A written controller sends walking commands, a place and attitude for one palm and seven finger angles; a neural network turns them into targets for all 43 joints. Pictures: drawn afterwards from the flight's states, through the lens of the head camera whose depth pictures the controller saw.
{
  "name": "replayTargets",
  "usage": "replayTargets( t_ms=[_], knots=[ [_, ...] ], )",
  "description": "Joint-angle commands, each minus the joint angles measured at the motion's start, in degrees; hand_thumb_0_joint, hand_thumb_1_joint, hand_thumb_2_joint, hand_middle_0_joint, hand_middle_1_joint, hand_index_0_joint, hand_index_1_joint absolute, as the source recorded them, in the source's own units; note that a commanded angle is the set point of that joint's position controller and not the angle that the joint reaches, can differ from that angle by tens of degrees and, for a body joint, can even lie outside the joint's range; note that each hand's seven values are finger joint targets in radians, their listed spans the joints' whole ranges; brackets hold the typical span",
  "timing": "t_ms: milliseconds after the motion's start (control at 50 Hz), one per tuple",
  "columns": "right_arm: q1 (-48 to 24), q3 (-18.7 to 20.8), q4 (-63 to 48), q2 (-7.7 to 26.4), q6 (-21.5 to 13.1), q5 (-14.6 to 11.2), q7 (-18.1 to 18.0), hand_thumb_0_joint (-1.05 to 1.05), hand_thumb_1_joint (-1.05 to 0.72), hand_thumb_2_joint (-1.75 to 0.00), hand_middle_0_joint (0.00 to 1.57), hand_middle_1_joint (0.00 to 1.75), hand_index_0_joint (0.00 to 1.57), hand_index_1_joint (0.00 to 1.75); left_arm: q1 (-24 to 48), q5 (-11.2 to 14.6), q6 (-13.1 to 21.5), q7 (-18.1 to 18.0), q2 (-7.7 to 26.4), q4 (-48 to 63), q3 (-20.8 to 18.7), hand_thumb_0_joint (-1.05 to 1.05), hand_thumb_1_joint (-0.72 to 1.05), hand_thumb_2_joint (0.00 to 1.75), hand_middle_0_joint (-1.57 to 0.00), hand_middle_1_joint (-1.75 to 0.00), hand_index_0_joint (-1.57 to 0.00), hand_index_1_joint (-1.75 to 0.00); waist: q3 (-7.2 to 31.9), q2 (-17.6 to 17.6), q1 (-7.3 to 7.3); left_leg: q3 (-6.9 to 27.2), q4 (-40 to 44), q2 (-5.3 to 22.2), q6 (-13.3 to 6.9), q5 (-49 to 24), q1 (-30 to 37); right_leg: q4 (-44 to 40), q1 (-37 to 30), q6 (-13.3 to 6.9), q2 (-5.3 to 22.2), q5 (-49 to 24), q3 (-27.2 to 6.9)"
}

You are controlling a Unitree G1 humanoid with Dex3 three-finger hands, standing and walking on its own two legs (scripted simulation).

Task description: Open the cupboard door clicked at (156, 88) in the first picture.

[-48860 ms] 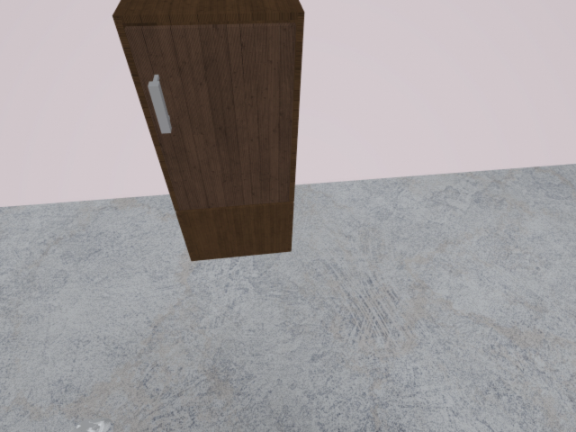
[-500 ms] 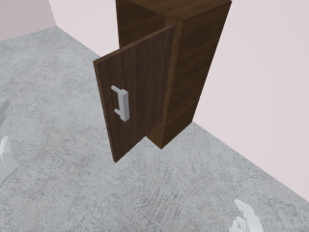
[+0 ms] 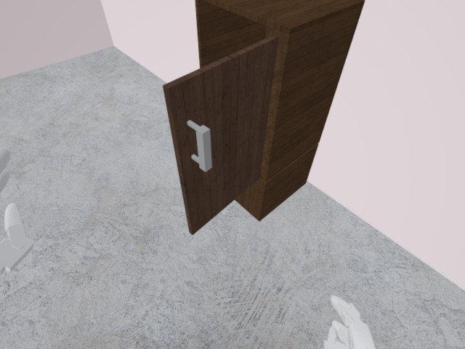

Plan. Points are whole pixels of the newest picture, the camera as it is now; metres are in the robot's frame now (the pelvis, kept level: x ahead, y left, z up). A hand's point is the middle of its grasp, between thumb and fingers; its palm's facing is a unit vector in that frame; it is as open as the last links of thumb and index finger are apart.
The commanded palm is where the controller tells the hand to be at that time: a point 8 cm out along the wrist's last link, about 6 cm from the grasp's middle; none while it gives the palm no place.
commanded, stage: stop stepping back and stand still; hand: left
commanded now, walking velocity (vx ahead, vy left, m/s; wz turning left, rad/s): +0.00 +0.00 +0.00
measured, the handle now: (198, 145) +0.59 +0.11 +0.00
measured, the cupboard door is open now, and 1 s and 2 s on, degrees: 94 94 94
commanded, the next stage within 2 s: let the arm hang, fingers relaxed in 0.02 s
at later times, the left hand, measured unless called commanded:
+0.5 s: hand out of the picture -0.03 +0.15 -0.18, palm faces +0.02 -0.99 -0.11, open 7.3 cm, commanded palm none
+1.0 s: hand out of the picture +0.00 +0.16 -0.17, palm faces +0.07 -0.97 -0.21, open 7.3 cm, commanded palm none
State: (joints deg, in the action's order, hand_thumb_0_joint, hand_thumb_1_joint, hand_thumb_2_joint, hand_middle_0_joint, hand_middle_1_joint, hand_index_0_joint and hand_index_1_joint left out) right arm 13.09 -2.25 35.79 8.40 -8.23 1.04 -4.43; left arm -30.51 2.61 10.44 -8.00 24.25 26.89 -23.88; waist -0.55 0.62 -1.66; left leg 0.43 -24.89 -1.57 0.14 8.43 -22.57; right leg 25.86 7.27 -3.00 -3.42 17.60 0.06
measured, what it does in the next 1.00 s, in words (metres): stands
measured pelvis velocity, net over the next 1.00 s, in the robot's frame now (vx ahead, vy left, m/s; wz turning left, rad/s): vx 0.01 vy -0.01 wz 0.03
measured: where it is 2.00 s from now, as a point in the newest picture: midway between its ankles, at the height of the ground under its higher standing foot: outside the picture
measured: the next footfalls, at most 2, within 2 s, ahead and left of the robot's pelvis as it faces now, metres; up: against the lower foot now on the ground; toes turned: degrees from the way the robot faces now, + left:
none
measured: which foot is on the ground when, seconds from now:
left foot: down 0.00-1.00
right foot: down 0.00-1.00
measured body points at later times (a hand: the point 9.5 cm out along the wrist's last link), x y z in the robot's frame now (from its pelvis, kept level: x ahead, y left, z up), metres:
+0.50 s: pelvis -0.01 -0.01 +0.00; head +0.01 +0.01 +0.45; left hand -0.03 +0.20 -0.17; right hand +0.04 -0.29 -0.13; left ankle +0.07 +0.11 -0.74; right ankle -0.03 -0.10 -0.74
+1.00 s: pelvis +0.01 -0.01 +0.00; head +0.01 -0.03 +0.45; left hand +0.00 +0.21 -0.15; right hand +0.00 -0.22 -0.17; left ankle +0.07 +0.11 -0.74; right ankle -0.03 -0.10 -0.74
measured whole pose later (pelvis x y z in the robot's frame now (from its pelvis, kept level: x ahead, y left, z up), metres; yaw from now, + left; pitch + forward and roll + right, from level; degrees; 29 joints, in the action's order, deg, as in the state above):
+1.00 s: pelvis +0.01 -0.01 +0.00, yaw +1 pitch -2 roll +0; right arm 16.2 -0.1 65.4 7.4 1.2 1.1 -2.1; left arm -16.4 0.1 0.2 -2.2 7.9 -64.7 -0.4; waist -2.2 2.0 -0.9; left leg 2.9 -24.8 -1.2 0.1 7.5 -14.9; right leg 25.1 5.4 -3.3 -3.8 17.3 -0.5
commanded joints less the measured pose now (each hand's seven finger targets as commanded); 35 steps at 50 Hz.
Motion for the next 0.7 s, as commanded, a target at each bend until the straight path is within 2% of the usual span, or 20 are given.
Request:
replayTargets(
  t_ms=[0, 40, 80, 100, 120, 160, 200, 240, 260, 280, 300, 320, 340, 380, 400, 460, 500, 540, 600, 680],
  knots=[
    [-4.3, 4.4, -6.1, 9.1, -0.8, -0.3, 0.1, 0.0, -0.9, -0.9, 0.2, 0.3, 0.2, 0.3, -1.8, 0.6, 1.9, -1.5, 8.0, 10.2, -6.3, 0.0, 0.9, 0.9, -0.2, -0.3, -0.2, -0.3, 3.4, -7.8, 0.75, 1.4, -16.1, 2.1, 1.0, 4.3, 9.0, -14.6, 16.2, -5.7, 15.0, 5.8, -13.5],
    [-5.1, 4.1, -6.1, 9.7, -1.3, -0.6, -0.6, 0.0, -0.9, -0.9, 0.2, 0.3, 0.2, 0.3, 2.8, 0.2, 1.7, -1.8, 8.1, 8.9, -5.0, 0.0, 0.9, 0.9, -0.2, -0.3, -0.2, -0.3, 0.9, -2.1, 0.19, 2.0, -5.9, 3.3, 0.1, 1.2, 10.5, -10.0, 13.3, -2.1, 10.9, -4.5, -9.2],
    [-5.3, 4.1, -6.2, 10.8, -2.1, -1.0, -1.4, 0.0, -0.9, -0.9, 0.2, 0.3, 0.2, 0.3, 5.4, -0.3, 2.2, -1.7, 9.2, 7.6, -5.3, 0.0, 0.9, 0.9, -0.2, -0.3, -0.2, -0.3, 1.9, 1.3, 1.31, 3.5, 0.3, 6.1, -1.3, -10.0, 14.7, -5.3, 9.4, 2.0, 5.6, -14.2, -5.6],
    [-7.0, 7.9, 6.2, 22.0, -3.6, -0.4, 3.7, 0.0, -0.9, -0.9, 0.2, 0.3, 0.2, 0.3, 3.7, -5.4, -5.6, 6.9, -1.4, -33.8, 18.4, 0.0, 0.9, 0.9, -0.2, -0.3, -0.2, -0.3, 2.7, 2.3, 0.3, 9.7, -10.4, 9.3, -3.7, -31.8, 10.1, 9.1, 11.7, 1.3, 8.9, -27.3, -2.3],
    [-3.0, 8.1, 6.8, 18.8, -0.8, -0.9, 3.7, 0.0, -0.9, -0.9, 0.2, 0.3, 0.2, 0.3, 2.9, -5.0, -9.3, 7.4, -3.0, -35.5, 17.2, 0.0, 0.9, 0.9, -0.2, -0.3, -0.2, -0.3, 7.8, 2.1, 1.11, 8.9, -8.7, 9.0, -4.6, -42.7, 13.2, 10.4, 8.9, 1.8, 7.0, -22.0, -2.6],
    [-3.6, 6.7, 6.2, 19.8, 2.6, -0.5, 3.4, 0.0, -0.9, -0.9, 0.2, 0.3, 0.2, 0.3, 7.8, -4.5, -10.3, 7.1, -2.6, -39.0, 17.3, 0.0, 0.9, 0.9, -0.2, -0.3, -0.2, -0.3, 6.8, -0.6, 1.53, 17.4, -1.8, 14.7, -9.6, -34.0, 8.4, 16.5, 10.2, 1.8, 3.8, 6.1, -2.0],
    [-5.3, 5.6, 6.4, 19.1, 4.2, 0.7, 3.5, 0.0, -0.9, -0.9, 0.2, 0.3, 0.2, 0.3, 9.6, -4.2, -10.3, 7.4, -1.3, -46.7, 17.6, 0.0, 0.9, 0.9, -0.2, -0.3, -0.2, -0.3, 6.4, -2.3, 2.25, 20.4, 3.7, 14.8, -11.3, -15.2, 5.3, 18.8, 9.3, 1.6, 4.1, 12.3, -3.9],
    [-8.2, 5.2, 6.9, 18.3, 5.4, 0.8, 3.6, 0.0, -0.9, -0.9, 0.2, 0.3, 0.2, 0.3, 10.3, -4.4, -10.1, 7.5, 0.7, -55.3, 18.1, 0.0, 0.9, 0.9, -0.2, -0.3, -0.2, -0.3, 6.2, -3.0, 4.06, 15.7, 2.8, 11.1, -8.5, -5.1, 1.4, 7.9, 2.4, 0.8, 5.3, 3.9, -4.5],
    [-8.8, 5.0, 7.8, 17.6, 6.0, 0.4, 3.9, 0.0, -0.9, -0.9, 0.2, 0.3, 0.2, 0.3, 11.4, -4.5, -10.0, 7.4, 2.3, -59.3, 18.3, 0.0, 0.9, 0.9, -0.2, -0.3, -0.2, -0.3, 5.1, -3.5, 3.75, 12.5, 1.9, 7.5, -5.9, 0.4, 0.4, 1.9, 1.0, 0.1, 6.7, 1.4, -6.8],
    [-8.9, 4.8, 9.0, 16.5, 6.6, 0.1, 4.1, 0.0, -0.9, -0.9, 0.2, 0.3, 0.2, 0.3, 13.9, -4.4, -10.0, 7.6, 2.5, -62.9, 19.2, 0.0, 0.9, 0.9, -0.2, -0.3, -0.2, -0.3, 2.8, -3.9, 2.3, 9.7, 1.1, 4.7, -3.6, 6.7, 1.6, -3.2, 5.0, -1.1, 9.5, 5.7, -9.7],
    [-9.0, 4.8, 10.6, 16.1, 7.5, 0.2, 4.0, 0.0, -0.9, -0.9, 0.2, 0.3, 0.2, 0.3, 17.1, -4.2, -9.9, 7.6, 3.1, -66.0, 19.9, 0.0, 0.9, 0.9, -0.2, -0.3, -0.2, -0.3, 0.6, -8.1, 1.37, 7.2, -3.1, 2.0, -2.5, 8.8, 5.2, -8.5, 10.8, -3.0, 11.4, 9.8, -13.1],
    [-7.7, 5.1, 11.9, 16.4, 8.1, 0.2, 3.8, 0.0, -0.9, -0.9, 0.2, 0.3, 0.2, 0.3, 19.8, -4.2, -9.8, 7.4, 3.6, -68.1, 20.1, 0.0, 0.9, 0.9, -0.2, -0.3, -0.2, -0.3, -0.8, -9.4, 0.6, 5.0, -7.5, 0.8, -1.8, 7.0, 9.1, -11.7, 14.6, -4.6, 13.2, 9.7, -14.6],
    [-6.2, 5.0, 14.1, 15.2, 8.3, 0.3, 3.7, 0.0, -0.9, -0.9, 0.2, 0.3, 0.2, 0.3, 22.2, -3.9, -9.9, 7.2, 2.4, -70.5, 20.7, 0.0, 0.9, 0.9, -0.2, -0.3, -0.2, -0.3, -1.9, -5.6, -0.41, 4.2, -8.8, 1.1, -1.6, 5.5, 11.5, -11.8, 16.6, -5.5, 13.7, 7.4, -14.4],
    [-3.6, 4.4, 17.2, 13.9, 8.1, 0.3, 3.4, 0.0, -0.9, -0.9, 0.2, 0.3, 0.2, 0.3, 21.9, -3.4, -9.5, 7.1, 0.8, -75.4, 21.5, 0.0, 0.9, 0.9, -0.2, -0.3, -0.2, -0.3, -0.5, 3.6, -1.14, 6.2, -3.7, 3.5, -1.9, -1.1, 14.9, -7.5, 14.5, -4.1, 10.8, 0.2, -10.7],
    [-3.5, 4.1, 18.4, 13.6, 8.1, 0.3, 3.2, 0.0, -0.9, -0.9, 0.2, 0.3, 0.2, 0.3, 19.7, -3.2, -9.6, 7.1, -0.5, -78.1, 21.8, 0.0, 0.9, 0.9, -0.2, -0.3, -0.2, -0.3, 0.1, 7.1, -0.33, 8.4, -0.1, 5.2, -2.2, -0.9, 13.9, -6.8, 11.7, -2.7, 8.7, 1.2, -9.1],
    [-2.9, 3.6, 21.3, 12.6, 8.4, 0.1, 2.6, 0.0, -0.9, -0.9, 0.2, 0.3, 0.2, 0.3, 14.7, -3.0, -10.3, 6.9, -3.3, -84.9, 21.9, 0.0, 0.9, 0.9, -0.2, -0.3, -0.2, -0.3, -2.2, 9.1, 1.42, 10.7, 5.2, 6.2, -2.7, 6.4, 8.9, -7.3, 6.4, -1.5, 6.9, 2.4, -7.1],
    [-1.4, 3.6, 23.1, 11.4, 8.5, 0.1, 2.4, 0.0, -0.9, -0.9, 0.2, 0.3, 0.2, 0.3, 12.4, -2.9, -10.3, 6.9, -4.8, -87.9, 22.1, 0.0, 0.9, 0.9, -0.2, -0.3, -0.2, -0.3, -2.6, 8.2, 1.64, 10.1, 6.0, 6.0, -2.6, 7.9, 8.5, -8.0, 5.4, -1.6, 7.0, 1.9, -6.8],
    [0.3, 3.8, 24.1, 11.0, 8.6, 0.0, 2.1, 0.0, -0.9, -0.9, 0.2, 0.3, 0.2, 0.3, 11.4, -3.0, -10.1, 6.7, -6.2, -89.5, 22.3, 0.0, 0.9, 0.9, -0.2, -0.3, -0.2, -0.3, -2.1, 3.8, 1.26, 9.2, 4.8, 5.9, -2.5, 5.7, 10.5, -9.2, 5.7, -1.6, 7.3, 1.6, -6.5],
    [2.7, 3.8, 25.5, 9.4, 8.6, -0.1, 1.9, 0.0, -0.9, -0.9, 0.2, 0.3, 0.2, 0.3, 10.2, -2.8, -9.9, 6.4, -7.4, -90.9, 22.4, 0.0, 0.9, 0.9, -0.2, -0.3, -0.2, -0.3, -0.8, 1.9, 1.12, 8.3, 3.8, 6.1, -2.5, 1.9, 12.1, -9.4, 5.2, -1.5, 7.5, -0.7, -6.2],
    [4.3, 3.6, 26.7, 7.5, 8.8, -0.1, 1.8, 0.0, -0.9, -0.9, 0.2, 0.3, 0.2, 0.3, 9.2, -2.7, -10.1, 6.0, -9.2, -91.9, 22.8, 0.0, 0.9, 0.9, -0.2, -0.3, -0.2, -0.3, -3.2, 0.0, 1.1, 7.5, 3.4, 6.1, -2.4, 0.0, 11.5, -9.3, 5.9, -1.2, 7.4, -1.4, -5.7]
  ],
)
